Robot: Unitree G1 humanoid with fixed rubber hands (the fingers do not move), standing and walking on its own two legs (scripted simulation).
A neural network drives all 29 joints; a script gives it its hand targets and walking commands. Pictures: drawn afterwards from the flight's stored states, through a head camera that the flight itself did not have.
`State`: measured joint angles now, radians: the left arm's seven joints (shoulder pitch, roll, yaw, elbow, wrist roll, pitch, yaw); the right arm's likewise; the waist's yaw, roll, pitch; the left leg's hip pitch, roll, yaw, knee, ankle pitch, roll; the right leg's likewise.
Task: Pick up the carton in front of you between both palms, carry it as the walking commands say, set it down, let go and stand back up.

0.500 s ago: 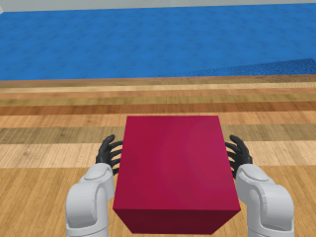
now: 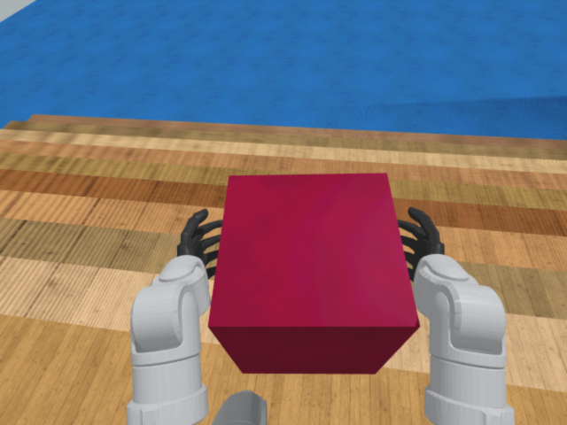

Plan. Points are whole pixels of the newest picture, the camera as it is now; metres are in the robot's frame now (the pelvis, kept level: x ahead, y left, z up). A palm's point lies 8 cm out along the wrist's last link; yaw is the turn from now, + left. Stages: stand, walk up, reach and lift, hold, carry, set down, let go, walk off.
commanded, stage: carry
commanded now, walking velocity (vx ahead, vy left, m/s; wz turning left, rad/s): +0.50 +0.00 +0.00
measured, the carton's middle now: (307, 282) +0.31 +0.01 +0.02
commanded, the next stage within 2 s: none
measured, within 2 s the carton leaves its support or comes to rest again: neither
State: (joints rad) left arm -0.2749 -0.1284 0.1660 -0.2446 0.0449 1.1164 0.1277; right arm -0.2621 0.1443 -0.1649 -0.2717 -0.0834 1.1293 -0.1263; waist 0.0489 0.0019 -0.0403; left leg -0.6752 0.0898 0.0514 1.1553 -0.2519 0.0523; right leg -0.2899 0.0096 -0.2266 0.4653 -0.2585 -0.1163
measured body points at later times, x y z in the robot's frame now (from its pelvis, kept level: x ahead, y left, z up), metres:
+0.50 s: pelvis +0.32 +0.03 -0.01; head +0.40 +0.03 +0.43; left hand +0.69 +0.15 +0.07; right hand +0.66 -0.15 +0.07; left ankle +0.33 +0.08 -0.74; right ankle +0.32 -0.11 -0.68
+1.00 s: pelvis +0.68 -0.04 -0.17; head +0.71 -0.04 +0.28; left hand +1.01 +0.14 -0.10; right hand +1.02 -0.17 -0.10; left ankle +0.74 +0.11 -0.81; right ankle +0.62 -0.05 -0.86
